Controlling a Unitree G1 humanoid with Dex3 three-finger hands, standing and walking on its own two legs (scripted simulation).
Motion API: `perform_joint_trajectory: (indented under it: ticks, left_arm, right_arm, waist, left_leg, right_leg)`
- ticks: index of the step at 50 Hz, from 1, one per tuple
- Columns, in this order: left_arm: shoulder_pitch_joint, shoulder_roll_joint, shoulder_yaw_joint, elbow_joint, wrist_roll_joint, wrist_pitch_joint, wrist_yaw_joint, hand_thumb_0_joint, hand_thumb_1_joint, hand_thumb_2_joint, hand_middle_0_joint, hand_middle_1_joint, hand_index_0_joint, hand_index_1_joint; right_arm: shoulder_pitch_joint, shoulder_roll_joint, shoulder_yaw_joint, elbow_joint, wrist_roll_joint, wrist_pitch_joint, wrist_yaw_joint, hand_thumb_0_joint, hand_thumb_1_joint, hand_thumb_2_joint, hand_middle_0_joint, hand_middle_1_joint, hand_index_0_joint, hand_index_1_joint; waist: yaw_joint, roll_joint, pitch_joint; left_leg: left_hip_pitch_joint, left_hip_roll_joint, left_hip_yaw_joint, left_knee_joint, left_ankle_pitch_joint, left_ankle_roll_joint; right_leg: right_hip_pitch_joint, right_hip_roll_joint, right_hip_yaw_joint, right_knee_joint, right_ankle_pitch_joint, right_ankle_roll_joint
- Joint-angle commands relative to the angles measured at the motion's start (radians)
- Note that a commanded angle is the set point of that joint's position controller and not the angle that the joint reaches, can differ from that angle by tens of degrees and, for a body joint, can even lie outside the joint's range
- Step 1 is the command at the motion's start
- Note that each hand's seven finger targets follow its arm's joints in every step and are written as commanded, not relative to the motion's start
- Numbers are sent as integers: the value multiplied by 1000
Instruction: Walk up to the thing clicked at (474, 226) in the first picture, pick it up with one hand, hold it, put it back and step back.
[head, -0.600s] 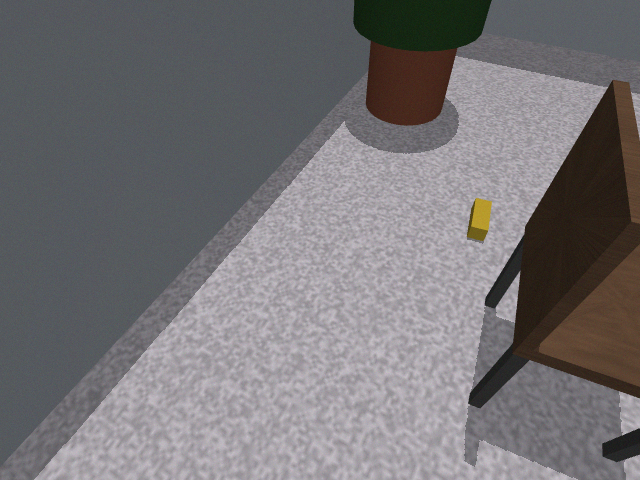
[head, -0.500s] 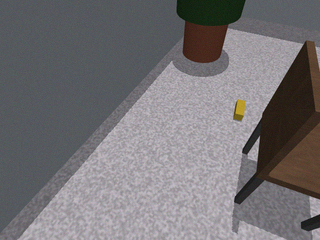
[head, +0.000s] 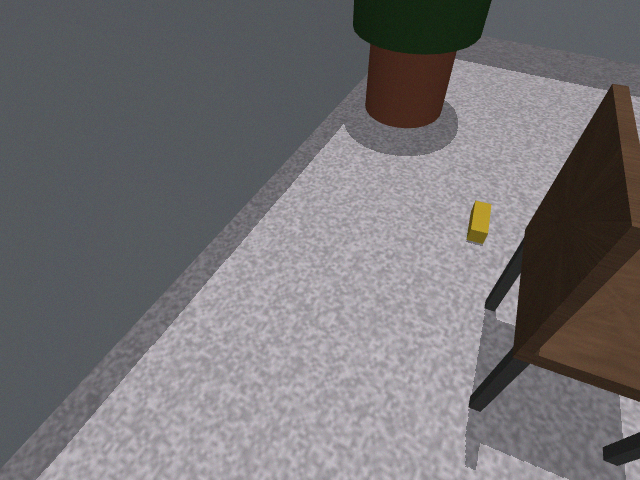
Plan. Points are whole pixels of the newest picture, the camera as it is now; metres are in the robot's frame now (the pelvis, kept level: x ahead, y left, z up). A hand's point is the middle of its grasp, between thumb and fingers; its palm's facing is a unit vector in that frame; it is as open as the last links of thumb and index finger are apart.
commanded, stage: stand
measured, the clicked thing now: (479, 221) +1.17 -0.64 -0.75
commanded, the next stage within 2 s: walk up in 0.52 s
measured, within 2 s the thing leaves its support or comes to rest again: neither
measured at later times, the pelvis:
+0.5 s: pelvis +0.00 +0.00 +0.00, yaw +0 degrees
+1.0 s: pelvis -0.01 +0.08 -0.01, yaw -27 degrees
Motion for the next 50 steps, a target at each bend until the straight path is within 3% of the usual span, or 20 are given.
perform_joint_trajectory:
  ticks: [1,25,26,27,28,30,31,32,33,35,37,38,39,40,41,42,44,45,47,50]
  left_arm:
    - [-40,216,45,-61,-3,-26,15,0,900,900,-200,-300,-200,-300]
    - [-33,222,50,-63,0,-22,13,0,900,900,-200,-300,-200,-300]
    - [14,287,88,-131,9,-1,7,0,900,900,-200,-300,-200,-300]
    - [37,296,95,-147,11,-1,9,0,900,900,-200,-300,-200,-300]
    - [55,301,102,-157,14,1,11,0,900,900,-200,-300,-200,-300]
    - [51,336,129,-208,30,0,13,0,900,900,-200,-300,-200,-300]
    - [55,336,135,-240,39,1,13,0,900,900,-200,-300,-200,-300]
    - [56,313,135,-266,41,2,15,0,900,900,-200,-300,-200,-300]
    - [33,303,133,-293,38,0,18,0,900,900,-200,-300,-200,-300]
    - [27,262,128,-327,34,4,18,0,900,900,-200,-300,-200,-300]
    - [-29,243,123,-376,29,14,14,0,900,900,-200,-300,-200,-300]
    - [-47,183,106,-406,27,17,14,0,900,900,-200,-300,-200,-300]
    - [-1,138,94,-408,31,19,20,0,900,900,-200,-300,-200,-300]
    - [67,198,104,-395,34,26,25,0,900,900,-200,-300,-200,-300]
    - [114,220,116,-390,34,36,25,0,900,900,-200,-300,-200,-300]
    - [93,247,126,-376,38,41,16,0,900,900,-200,-300,-200,-300]
    - [92,235,133,-363,23,47,-16,0,900,900,-200,-300,-200,-300]
    - [102,226,131,-363,17,48,-27,0,900,900,-200,-300,-200,-300]
    - [107,207,119,-383,10,52,-43,0,900,900,-200,-300,-200,-300]
    - [11,198,110,-436,19,48,-55,0,900,900,-200,-300,-200,-300]
  right_arm:
    - [-42,-209,-35,-63,5,-23,-13,0,-900,-900,200,300,200,300]
    - [-38,-216,-36,-57,3,-24,-14,0,-900,-900,200,300,200,300]
    - [-121,-308,-108,-149,-2,-15,1,0,-900,-900,200,300,200,300]
    - [-113,-275,-107,-179,-2,-7,3,0,-900,-900,200,300,200,300]
    - [-118,-251,-106,-199,-1,-1,6,0,-900,-900,200,300,200,300]
    - [-90,-205,-102,-231,7,11,13,0,-900,-900,200,300,200,300]
    - [-62,-198,-106,-244,3,19,17,0,-900,-900,200,300,200,300]
    - [-42,-202,-110,-251,9,24,21,0,-900,-900,200,300,200,300]
    - [-14,-209,-116,-252,14,25,21,0,-900,-900,200,300,200,300]
    - [4,-212,-132,-274,6,25,20,0,-900,-900,200,300,200,300]
    - [109,-210,-142,-279,-6,22,16,0,-900,-900,200,300,200,300]
    - [152,-256,-161,-289,-23,20,8,0,-900,-900,200,300,200,300]
    - [122,-311,-175,-313,-40,21,0,0,-900,-900,200,300,200,300]
    - [46,-305,-178,-355,-44,23,-2,0,-900,-900,200,300,200,300]
    - [-31,-311,-179,-396,-35,26,5,0,-900,-900,200,300,200,300]
    - [-65,-288,-176,-402,-24,24,10,0,-900,-900,200,300,200,300]
    - [-67,-221,-154,-407,-27,12,6,0,-900,-900,200,300,200,300]
    - [-39,-208,-151,-402,-20,6,-1,0,-900,-900,200,300,200,300]
    - [16,-223,-156,-397,-16,3,0,0,-900,-900,200,300,200,300]
    - [68,-240,-167,-420,-18,4,11,0,-900,-900,200,300,200,300]
  waist:
    - [-4,-15,-63]
    - [-1,-2,-65]
    - [-16,37,2]
    - [-12,6,-15]
    - [-5,-33,-2]
    - [5,-208,-11]
    - [0,-245,-26]
    - [-9,-252,-44]
    - [-30,-267,-64]
    - [-44,-213,-119]
    - [-112,-108,-169]
    - [-146,62,-169]
    - [-105,277,-154]
    - [-59,193,-148]
    - [-42,206,-138]
    - [-30,153,-70]
    - [-9,145,-12]
    - [-10,143,-4]
    - [-34,187,-1]
    - [-83,161,19]
  left_leg:
    - [4,119,-94,-50,159,33]
    - [5,121,-95,-68,122,32]
    - [73,53,41,121,23,35]
    - [34,41,16,184,-4,41]
    - [-23,17,14,216,-90,39]
    - [-209,-50,-38,383,-371,25]
    - [-239,-42,-102,456,-414,29]
    - [-257,-39,-127,431,-426,29]
    - [-241,-19,-146,433,-364,30]
    - [-157,-34,-108,355,-273,26]
    - [144,-20,-96,73,-118,33]
    - [309,116,-239,-89,-97,56]
    - [333,321,-449,-53,129,84]
    - [239,389,-400,-6,272,133]
    - [113,445,-407,-61,122,214]
    - [2,416,-361,-90,95,226]
    - [14,263,-176,-42,238,128]
    - [51,207,-97,-8,310,57]
    - [109,194,-14,19,393,28]
    - [108,235,5,-15,261,68]
  right_leg:
    - [7,-116,92,-56,149,-30]
    - [19,-119,99,-60,116,-34]
    - [-164,-121,240,3,314,-78]
    - [-169,-151,292,24,364,-104]
    - [-166,-169,337,15,327,-128]
    - [-78,-250,543,-29,312,-219]
    - [-71,-273,609,-25,290,-253]
    - [-43,-260,612,-27,264,-255]
    - [-43,-250,604,-21,295,-239]
    - [-71,-154,513,23,337,-179]
    - [-270,-54,397,141,271,-100]
    - [-456,53,282,283,96,-35]
    - [-580,173,190,452,-323,-4]
    - [-534,94,189,530,-357,1]
    - [-457,39,154,604,-363,13]
    - [-400,21,136,677,-319,10]
    - [-407,10,138,682,-185,2]
    - [-421,11,135,654,-125,-7]
    - [-450,12,69,615,-94,0]
    - [-447,-22,-4,522,-90,14]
